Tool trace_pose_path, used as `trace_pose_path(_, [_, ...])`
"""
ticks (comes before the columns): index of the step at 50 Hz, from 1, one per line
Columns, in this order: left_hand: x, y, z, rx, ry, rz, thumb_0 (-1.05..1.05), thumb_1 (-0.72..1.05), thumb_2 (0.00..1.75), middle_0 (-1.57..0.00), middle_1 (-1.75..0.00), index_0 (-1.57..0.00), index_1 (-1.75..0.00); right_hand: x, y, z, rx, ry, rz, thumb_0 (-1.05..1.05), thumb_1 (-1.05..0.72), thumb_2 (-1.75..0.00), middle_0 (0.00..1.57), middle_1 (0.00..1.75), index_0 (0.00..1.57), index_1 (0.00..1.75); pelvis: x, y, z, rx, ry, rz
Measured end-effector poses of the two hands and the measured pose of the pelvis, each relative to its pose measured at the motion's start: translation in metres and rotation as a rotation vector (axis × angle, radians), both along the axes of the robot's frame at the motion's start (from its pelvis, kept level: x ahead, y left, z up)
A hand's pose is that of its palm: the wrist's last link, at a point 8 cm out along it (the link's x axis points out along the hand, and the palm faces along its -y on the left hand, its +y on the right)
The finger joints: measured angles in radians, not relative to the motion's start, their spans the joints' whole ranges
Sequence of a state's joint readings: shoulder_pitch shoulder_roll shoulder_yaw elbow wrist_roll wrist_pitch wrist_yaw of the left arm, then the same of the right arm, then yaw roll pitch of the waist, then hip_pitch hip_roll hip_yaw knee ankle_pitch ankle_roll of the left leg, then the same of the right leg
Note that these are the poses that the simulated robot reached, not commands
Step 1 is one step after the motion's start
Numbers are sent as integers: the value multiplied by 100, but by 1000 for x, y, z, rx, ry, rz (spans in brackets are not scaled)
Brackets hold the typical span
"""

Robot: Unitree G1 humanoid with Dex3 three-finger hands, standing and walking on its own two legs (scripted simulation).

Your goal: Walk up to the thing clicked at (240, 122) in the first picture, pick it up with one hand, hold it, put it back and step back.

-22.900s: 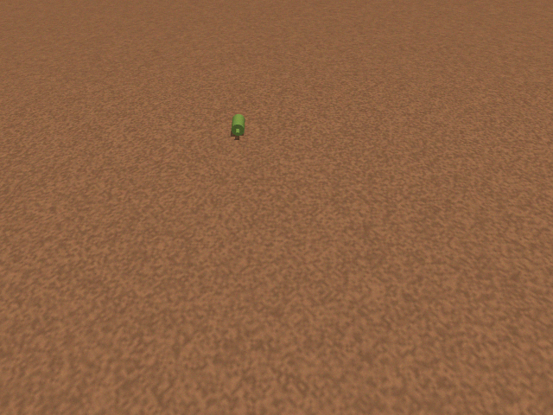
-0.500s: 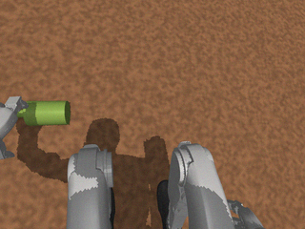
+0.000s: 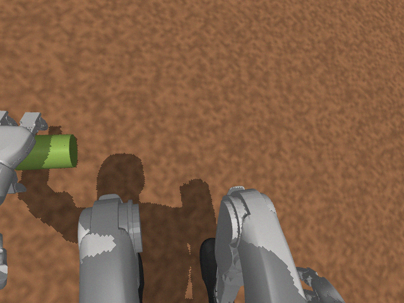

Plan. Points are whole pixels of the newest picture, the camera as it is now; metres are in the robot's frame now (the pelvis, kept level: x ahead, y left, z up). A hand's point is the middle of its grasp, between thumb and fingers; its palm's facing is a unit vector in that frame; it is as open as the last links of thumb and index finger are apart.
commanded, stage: approach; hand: left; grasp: from above
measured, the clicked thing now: (35, 152) +0.44 +0.36 -0.28
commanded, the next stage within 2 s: rest palm in 0.90 s
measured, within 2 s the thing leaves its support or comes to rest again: neither
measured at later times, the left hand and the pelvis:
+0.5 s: hand (19, 160) +0.39 +0.35 -0.18, palm faces -0.59 -0.11 -0.80, open 13.6 cm; pelvis +0.00 +0.00 +0.01, yaw +0 degrees
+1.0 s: hand (1, 115) +0.45 +0.35 -0.09, palm faces -0.33 +0.02 -0.95, open 13.9 cm; pelvis +0.00 +0.00 +0.03, yaw +0 degrees
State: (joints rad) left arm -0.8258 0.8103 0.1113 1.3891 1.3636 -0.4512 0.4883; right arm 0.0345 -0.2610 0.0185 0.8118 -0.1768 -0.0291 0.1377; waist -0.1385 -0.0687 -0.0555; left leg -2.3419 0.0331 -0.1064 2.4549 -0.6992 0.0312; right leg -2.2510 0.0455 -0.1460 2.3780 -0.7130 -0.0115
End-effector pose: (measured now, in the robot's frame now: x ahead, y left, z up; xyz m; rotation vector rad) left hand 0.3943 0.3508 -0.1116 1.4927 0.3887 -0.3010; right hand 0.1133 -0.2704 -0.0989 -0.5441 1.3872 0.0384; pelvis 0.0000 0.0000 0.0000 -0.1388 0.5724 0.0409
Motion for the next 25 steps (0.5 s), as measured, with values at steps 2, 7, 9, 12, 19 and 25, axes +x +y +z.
trace_pose_path(2, [14, -14, 0, 1, -27, -22, 0, -45, 91, -8, -110, -13, -106, -4, -1, 2, -4, -8, -10, 0, -91, -89, 21, 30, 20, 30, 0, 0, 0, -1, 5, -2])
trace_pose_path(7, [48, -44, 1, 10, -75, -4, 0, -46, 92, -8, -111, -12, -107, -21, -3, 8, -5, -17, -52, 0, -92, -89, 21, 30, 20, 30, 1, -1, 2, 1, 19, -7])
trace_pose_path(9, [59, -51, 2, 30, -71, 15, 0, -47, 92, -8, -110, -12, -107, -30, -4, 9, 0, -11, -74, 0, -92, -89, 21, 30, 20, 30, 1, -1, 3, 3, 26, -11])
trace_pose_path(12, [71, -56, 4, 62, -58, 50, 0, -48, 93, -9, -109, -12, -106, -45, -5, 9, 13, 13, -109, 0, -92, -90, 21, 30, 20, 30, 1, -2, 5, 5, 33, -15])
trace_pose_path(19, [63, -36, 8, 111, 62, 140, 0, -46, 92, -11, -106, -14, -103, -71, 0, 7, 57, 78, -169, 1, -92, -90, 20, 30, 20, 30, -1, -4, 12, 15, 28, -15])
trace_pose_path(25, [16, -1, -9, 58, 214, 199, 0, -44, 89, -13, -105, -16, -102, -70, 2, 6, 55, 122, -109, 1, -92, -90, 21, 30, 20, 30, -4, -5, 12, 11, 4, -11])
